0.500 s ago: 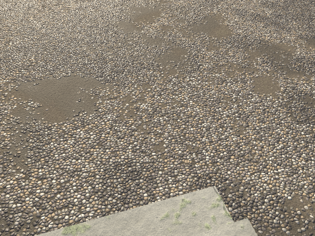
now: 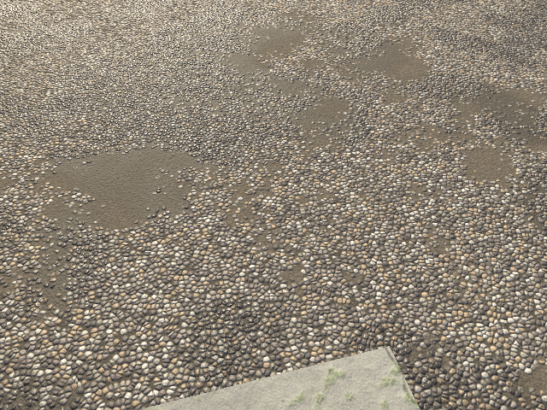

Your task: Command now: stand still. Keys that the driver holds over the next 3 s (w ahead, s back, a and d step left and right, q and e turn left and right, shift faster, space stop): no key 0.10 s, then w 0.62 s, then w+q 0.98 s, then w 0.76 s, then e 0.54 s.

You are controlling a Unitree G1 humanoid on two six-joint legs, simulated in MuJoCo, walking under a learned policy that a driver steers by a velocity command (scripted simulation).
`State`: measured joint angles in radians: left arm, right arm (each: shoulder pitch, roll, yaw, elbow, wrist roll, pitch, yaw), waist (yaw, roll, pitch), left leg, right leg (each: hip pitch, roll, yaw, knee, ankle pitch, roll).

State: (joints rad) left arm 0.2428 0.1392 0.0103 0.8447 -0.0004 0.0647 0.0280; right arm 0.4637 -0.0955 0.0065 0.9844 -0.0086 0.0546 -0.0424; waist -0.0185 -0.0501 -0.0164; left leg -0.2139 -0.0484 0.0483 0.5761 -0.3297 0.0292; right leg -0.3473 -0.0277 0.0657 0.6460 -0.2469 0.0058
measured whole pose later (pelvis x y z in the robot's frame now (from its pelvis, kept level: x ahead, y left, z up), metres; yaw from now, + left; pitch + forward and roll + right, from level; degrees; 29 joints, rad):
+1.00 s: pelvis +0.39 -0.06 -0.18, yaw +6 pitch +3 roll -1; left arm 0.19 0.19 0.05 0.94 -0.01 -0.08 -0.07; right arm 0.43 -0.18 -0.05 0.99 0.07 -0.04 -0.03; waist -0.05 0.02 0.00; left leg -0.54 -0.01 -0.17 1.80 -0.57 0.03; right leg -0.42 0.01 -0.06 0.71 -0.33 -0.05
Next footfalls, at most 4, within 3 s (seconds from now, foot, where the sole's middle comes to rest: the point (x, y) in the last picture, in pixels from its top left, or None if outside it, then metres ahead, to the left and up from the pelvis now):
0.40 left None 0.08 0.09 -0.76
0.88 right None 0.46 -0.16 -0.93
1.38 left None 0.68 0.16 -1.10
1.88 right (252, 338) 1.08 0.09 -1.27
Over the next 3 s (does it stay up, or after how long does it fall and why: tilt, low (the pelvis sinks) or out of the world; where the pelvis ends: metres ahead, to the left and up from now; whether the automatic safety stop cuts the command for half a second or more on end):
stays up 1.35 0.35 -0.50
